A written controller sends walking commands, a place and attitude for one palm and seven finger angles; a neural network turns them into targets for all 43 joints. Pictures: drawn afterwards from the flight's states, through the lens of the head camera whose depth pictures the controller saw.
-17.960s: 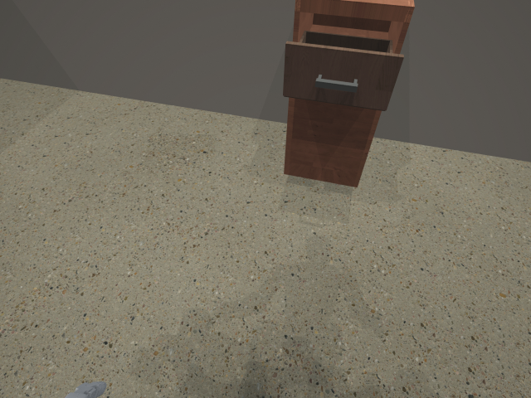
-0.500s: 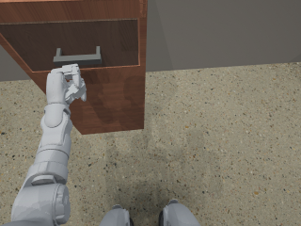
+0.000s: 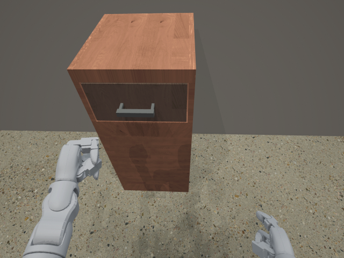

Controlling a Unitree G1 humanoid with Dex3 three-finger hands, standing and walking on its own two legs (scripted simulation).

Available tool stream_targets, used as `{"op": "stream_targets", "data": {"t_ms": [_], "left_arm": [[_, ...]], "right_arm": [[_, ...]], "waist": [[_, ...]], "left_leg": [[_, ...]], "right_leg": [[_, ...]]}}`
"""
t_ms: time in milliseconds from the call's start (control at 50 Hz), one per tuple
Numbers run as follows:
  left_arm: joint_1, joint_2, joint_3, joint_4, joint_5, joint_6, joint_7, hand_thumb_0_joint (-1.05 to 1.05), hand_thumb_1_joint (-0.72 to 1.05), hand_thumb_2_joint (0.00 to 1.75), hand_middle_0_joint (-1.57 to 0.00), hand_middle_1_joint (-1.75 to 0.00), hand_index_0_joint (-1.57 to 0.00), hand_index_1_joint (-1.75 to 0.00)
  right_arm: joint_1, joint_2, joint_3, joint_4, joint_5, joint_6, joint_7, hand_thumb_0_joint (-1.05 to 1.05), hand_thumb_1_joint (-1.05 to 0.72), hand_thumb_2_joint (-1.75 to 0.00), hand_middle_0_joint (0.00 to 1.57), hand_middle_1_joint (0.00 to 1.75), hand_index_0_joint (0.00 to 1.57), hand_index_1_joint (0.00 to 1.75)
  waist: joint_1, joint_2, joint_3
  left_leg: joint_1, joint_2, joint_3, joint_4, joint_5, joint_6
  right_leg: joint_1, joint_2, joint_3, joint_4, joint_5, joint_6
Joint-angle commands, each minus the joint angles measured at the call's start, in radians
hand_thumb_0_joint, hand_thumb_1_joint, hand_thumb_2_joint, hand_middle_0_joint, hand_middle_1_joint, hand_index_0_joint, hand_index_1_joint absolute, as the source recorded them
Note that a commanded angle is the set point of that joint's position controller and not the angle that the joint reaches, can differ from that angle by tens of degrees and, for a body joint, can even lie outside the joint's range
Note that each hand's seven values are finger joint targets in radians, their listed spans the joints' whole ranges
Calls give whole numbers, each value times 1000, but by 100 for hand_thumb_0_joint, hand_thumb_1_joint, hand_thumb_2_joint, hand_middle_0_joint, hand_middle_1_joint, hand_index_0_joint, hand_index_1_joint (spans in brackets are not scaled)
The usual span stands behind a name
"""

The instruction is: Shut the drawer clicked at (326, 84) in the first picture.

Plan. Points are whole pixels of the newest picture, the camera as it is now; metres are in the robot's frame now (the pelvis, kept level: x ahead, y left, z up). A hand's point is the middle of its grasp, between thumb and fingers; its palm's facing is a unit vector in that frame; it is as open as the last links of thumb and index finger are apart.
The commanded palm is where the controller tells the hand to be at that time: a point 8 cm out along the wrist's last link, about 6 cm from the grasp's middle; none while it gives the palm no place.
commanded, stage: draw the hand back to the body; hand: left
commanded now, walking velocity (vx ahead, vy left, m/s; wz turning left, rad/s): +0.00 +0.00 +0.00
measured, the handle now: (136, 109) +0.59 +0.17 -0.03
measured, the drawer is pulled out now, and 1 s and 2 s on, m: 0.00 0.00 0.00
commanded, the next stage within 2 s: step back with the hand held close in 0.68 s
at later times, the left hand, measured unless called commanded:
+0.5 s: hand (24, 201) +0.18 +0.24 +0.17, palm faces +0.38 -0.83 -0.40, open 3.3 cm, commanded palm +0.12 +0.28 +0.19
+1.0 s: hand (10, 207) +0.16 +0.25 +0.17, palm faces +0.38 -0.81 -0.45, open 3.3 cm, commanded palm +0.10 +0.29 +0.19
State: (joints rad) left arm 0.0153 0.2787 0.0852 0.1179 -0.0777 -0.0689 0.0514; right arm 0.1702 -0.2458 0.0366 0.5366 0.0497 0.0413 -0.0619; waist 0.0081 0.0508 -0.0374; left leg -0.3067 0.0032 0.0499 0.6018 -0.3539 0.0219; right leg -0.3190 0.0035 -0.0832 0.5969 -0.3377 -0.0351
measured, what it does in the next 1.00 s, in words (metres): stands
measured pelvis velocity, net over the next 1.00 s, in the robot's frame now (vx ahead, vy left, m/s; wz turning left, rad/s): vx -0.03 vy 0.01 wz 0.01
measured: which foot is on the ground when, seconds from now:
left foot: down 0.00-1.00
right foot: down 0.00-1.00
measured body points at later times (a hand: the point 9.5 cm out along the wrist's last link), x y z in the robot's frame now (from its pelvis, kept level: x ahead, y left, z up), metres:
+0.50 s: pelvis -0.01 +0.00 +0.01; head -0.03 -0.03 +0.46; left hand +0.15 +0.28 +0.19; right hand +0.18 -0.21 -0.07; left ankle -0.03 +0.10 -0.73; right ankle -0.02 -0.09 -0.73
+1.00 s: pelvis -0.03 +0.01 +0.01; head -0.02 -0.01 +0.46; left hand +0.14 +0.29 +0.20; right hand +0.16 -0.22 -0.07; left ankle -0.03 +0.10 -0.73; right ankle -0.02 -0.09 -0.73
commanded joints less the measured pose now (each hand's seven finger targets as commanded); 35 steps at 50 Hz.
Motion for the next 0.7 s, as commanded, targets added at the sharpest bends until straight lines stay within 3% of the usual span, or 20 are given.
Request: {"op": "stream_targets", "data": {"t_ms": [0, 40, 80, 220, 340, 480, 520, 560, 680], "left_arm": [[-140, 157, 89, -329, 3, -34, 49, 0, 90, 90, -140, -160, -140, -160], [-89, 152, 91, -368, 2, -26, 49, 0, 90, 90, -140, -160, -140, -160], [-36, 162, 112, -423, 5, -24, 53, 0, 90, 90, -140, -160, -140, -160], [153, 199, 189, -556, 2, -35, 55, 0, 90, 90, -140, -160, -140, -160], [308, 208, 242, -710, -3, -62, 60, 0, 90, 90, -140, -160, -140, -160], [478, 239, 335, -814, -4, -91, 70, 0, 90, 90, -140, -160, -140, -160], [478, 187, 291, -748, 2, -85, 66, 0, 90, 90, -140, -160, -140, -160], [433, 180, 272, -743, 4, -90, 66, 0, 90, 90, -140, -160, -140, -160], [411, 216, 298, -789, 12, -108, 79, 0, 90, 90, -140, -160, -140, -160]], "right_arm": [[-95, -95, -23, -132, -11, -63, -19, 0, -90, -90, 20, 30, 20, 30], [-105, -96, -21, -126, -16, -72, -20, 0, -90, -90, 20, 30, 20, 30], [-109, -94, -22, -121, -21, -84, -17, 0, -90, -90, 20, 30, 20, 30], [-126, -92, -28, -108, -34, -118, -8, 0, -90, -90, 20, 30, 20, 30], [-123, -83, -35, -111, -38, -156, -2, 0, -90, -90, 20, 30, 20, 30], [-118, -77, -49, -105, -32, -197, -6, 0, -90, -90, 20, 30, 20, 30], [-113, -79, -52, -86, -34, -202, -9, 0, -90, -90, 20, 30, 20, 30], [-109, -87, -54, -84, -32, -203, -12, 0, -90, -90, 20, 30, 20, 30], [-110, -83, -51, -86, -37, -225, -23, 0, -90, -90, 20, 30, 20, 30]], "waist": [[2, -16, -155], [5, -55, -125], [12, -15, -119], [30, -23, -48], [39, 14, -40], [55, -4, -14], [40, -40, 60], [32, -47, 82], [49, -3, 16]], "left_leg": [[144, 2, -43, -151, 301, 18], [168, 2, -43, -175, 310, 21], [199, 3, -41, -192, 335, 19], [221, 4, -49, -235, 328, 16], [222, 6, -53, -241, 324, 14], [202, 13, -54, -232, 298, 14], [193, 13, -52, -232, 269, 16], [186, 15, -56, -239, 215, 19], [205, 9, -63, -242, 208, 20]], "right_leg": [[188, -23, 63, -152, 339, 12], [203, -18, 62, -181, 341, 14], [225, -20, 62, -197, 357, 12], [241, -13, 58, -252, 320, 11], [259, -18, 55, -256, 303, 11], [243, -15, 58, -260, 275, 12], [191, -11, 55, -283, 241, 14], [171, -15, 58, -289, 173, 18], [207, -21, 65, -279, 161, 10]]}}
